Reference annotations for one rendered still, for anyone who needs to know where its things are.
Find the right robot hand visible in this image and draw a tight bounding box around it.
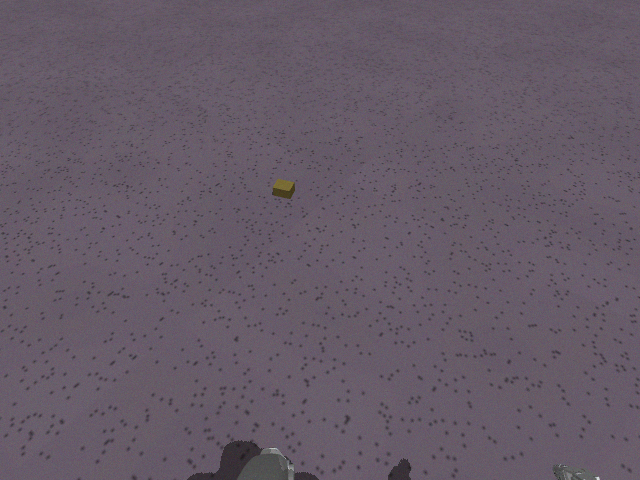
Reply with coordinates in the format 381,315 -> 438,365
553,464 -> 600,480

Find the small box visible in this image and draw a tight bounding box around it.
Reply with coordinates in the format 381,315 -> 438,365
273,179 -> 295,199

